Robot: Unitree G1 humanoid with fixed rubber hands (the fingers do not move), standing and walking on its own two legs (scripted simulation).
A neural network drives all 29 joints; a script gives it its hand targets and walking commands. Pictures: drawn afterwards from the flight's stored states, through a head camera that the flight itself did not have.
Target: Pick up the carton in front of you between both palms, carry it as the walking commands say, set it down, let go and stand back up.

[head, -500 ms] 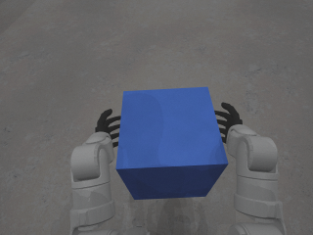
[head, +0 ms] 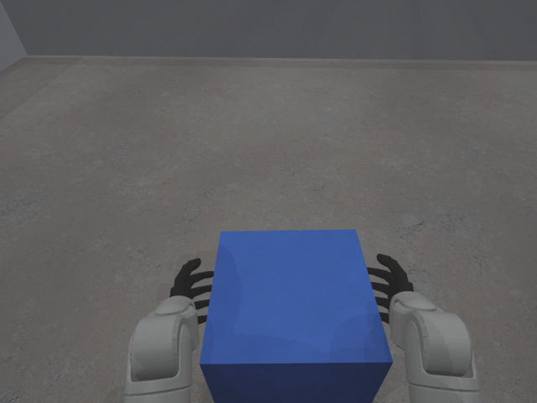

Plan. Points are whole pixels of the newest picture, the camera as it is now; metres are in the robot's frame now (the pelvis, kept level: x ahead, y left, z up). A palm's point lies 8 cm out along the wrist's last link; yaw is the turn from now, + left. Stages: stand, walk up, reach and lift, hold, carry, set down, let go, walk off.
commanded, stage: carry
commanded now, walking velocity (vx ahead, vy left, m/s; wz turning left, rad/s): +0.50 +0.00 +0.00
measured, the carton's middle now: (289, 331) +0.26 -0.01 -0.02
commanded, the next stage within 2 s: none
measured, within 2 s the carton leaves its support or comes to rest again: neither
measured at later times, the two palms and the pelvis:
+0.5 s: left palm (219, 159) +0.58 +0.12 +0.08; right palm (360, 151) +0.60 -0.18 +0.08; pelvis +0.32 -0.05 +0.00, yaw +3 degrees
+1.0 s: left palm (214, 98) +0.92 +0.17 +0.05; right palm (318, 93) +0.91 -0.13 +0.06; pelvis +0.65 +0.02 +0.00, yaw +0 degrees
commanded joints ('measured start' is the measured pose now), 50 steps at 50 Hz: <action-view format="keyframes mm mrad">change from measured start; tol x32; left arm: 1 -461 -999 -721 -83 -424 -27 -248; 50 -387 -1015 -756 -154 -419 -59 -238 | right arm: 1 -468 974 710 -81 451 -14 294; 50 -397 985 727 -160 448 -46 294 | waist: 1 16 120 -139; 11 29 144 -127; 14 58 -314 -343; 35 43 -154 -89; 39 -1 339 -310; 50 22 149 -205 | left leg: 1 173 246 -189 -174 87 63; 11 248 193 -5 135 635 -10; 16 -497 39 -193 1034 -243 -53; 36 -66 -17 91 123 93 -44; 39 480 416 -707 -71 24 168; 50 233 243 -74 -26 588 40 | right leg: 1 -62 -8 -38 -164 99 22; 12 459 111 -201 -452 133 -51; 14 877 -315 531 -598 -26 -236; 34 646 -147 -69 -628 428 -104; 41 -147 28 64 430 -210 -27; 50 -4 38 -66 -166 50 2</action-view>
